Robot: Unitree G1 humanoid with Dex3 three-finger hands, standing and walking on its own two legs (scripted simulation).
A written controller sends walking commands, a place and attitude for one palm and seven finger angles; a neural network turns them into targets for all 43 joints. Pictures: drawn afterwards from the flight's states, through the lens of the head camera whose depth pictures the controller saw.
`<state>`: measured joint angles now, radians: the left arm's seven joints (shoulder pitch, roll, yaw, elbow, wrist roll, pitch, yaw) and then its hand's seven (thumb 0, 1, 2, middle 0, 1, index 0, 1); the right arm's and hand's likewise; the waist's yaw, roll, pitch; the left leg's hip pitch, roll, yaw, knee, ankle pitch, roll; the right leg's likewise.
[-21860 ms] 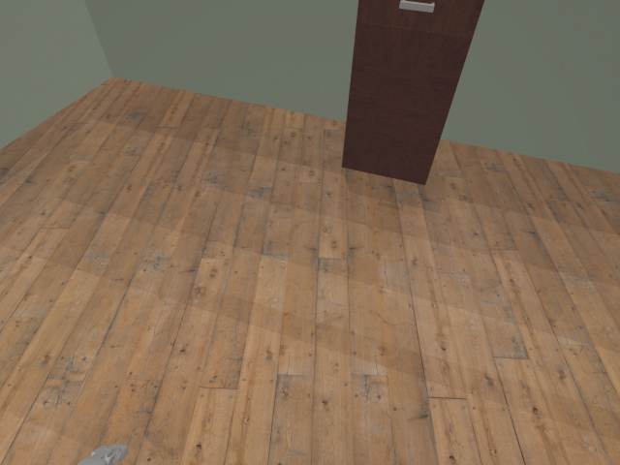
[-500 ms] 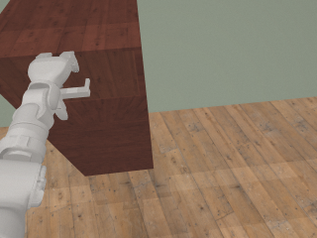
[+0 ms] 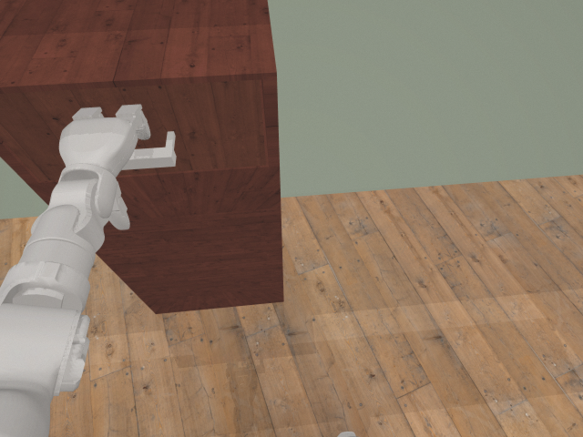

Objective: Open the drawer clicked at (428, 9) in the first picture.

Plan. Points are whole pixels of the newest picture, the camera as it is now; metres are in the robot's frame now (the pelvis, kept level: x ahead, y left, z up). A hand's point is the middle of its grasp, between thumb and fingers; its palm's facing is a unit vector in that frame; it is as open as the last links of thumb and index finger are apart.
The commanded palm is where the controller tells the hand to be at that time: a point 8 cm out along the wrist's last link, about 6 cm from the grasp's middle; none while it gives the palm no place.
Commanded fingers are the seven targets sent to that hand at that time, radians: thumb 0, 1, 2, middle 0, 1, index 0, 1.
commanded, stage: lower the fingers behind the handle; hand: left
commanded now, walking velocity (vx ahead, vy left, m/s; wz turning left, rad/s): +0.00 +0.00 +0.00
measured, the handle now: (134, 149) +0.52 +0.24 +0.07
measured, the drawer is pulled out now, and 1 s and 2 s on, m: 0.00 0.00 0.00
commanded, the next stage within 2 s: lift the fingers back up to retry in 0.82 s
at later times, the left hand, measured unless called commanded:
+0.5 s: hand (121, 172) +0.47 +0.25 +0.07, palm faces -0.01 +0.04 -1.00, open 13.8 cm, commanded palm +0.45 +0.24 +0.09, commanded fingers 0.00 -0.50 0.30 -0.30 -1.20 -0.30 -1.20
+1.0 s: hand (123, 172) +0.47 +0.24 +0.07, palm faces -0.03 +0.04 -1.00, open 13.7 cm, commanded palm +0.46 +0.24 +0.11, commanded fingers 0.00 -0.50 0.30 -0.30 -1.20 -0.30 -1.20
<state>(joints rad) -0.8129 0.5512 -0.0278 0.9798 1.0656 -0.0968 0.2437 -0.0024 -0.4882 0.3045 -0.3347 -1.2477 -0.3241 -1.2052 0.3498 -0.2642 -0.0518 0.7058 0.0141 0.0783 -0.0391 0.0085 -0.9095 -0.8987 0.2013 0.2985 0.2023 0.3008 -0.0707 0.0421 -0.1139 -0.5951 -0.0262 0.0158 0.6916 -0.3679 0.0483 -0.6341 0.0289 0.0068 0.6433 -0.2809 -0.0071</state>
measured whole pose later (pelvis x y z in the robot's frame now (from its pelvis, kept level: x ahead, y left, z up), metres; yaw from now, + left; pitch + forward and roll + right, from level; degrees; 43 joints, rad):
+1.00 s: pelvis -0.01 -0.01 -0.01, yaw +0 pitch +17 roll -1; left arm -0.88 0.58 -0.06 1.04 1.06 -0.04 0.22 0.00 -0.49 0.30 -0.23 -1.26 -0.33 -1.22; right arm 0.35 -0.27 -0.03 0.68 0.03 0.08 -0.05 0.01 -0.91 -0.90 0.20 0.30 0.20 0.30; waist -0.08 0.04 -0.12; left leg -0.67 -0.02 0.01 0.75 -0.38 0.03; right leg -0.72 0.04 0.00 0.71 -0.29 -0.02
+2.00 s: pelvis +0.01 -0.01 +0.01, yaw +0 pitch +12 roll -1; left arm -0.77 0.56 -0.03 0.83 1.03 -0.09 0.10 0.00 -0.49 0.30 -0.33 -1.20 -0.33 -1.20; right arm 0.28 -0.27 -0.04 0.66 0.02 0.11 -0.05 0.01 -0.91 -0.90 0.20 0.30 0.20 0.30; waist -0.04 0.05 -0.09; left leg -0.47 -0.03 0.01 0.61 -0.35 0.04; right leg -0.51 0.03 0.00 0.58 -0.27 -0.02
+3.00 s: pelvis +0.01 -0.01 +0.01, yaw -1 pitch +12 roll +0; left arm -0.79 0.58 0.02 0.90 1.04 -0.05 0.13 0.00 -0.49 0.30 -0.36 -1.23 -0.36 -1.22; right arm 0.28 -0.26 -0.03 0.67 0.03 0.10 -0.06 0.01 -0.91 -0.90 0.20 0.30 0.20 0.30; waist -0.05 0.06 -0.09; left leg -0.46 -0.02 0.03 0.59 -0.34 0.03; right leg -0.52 0.04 0.02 0.57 -0.26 -0.02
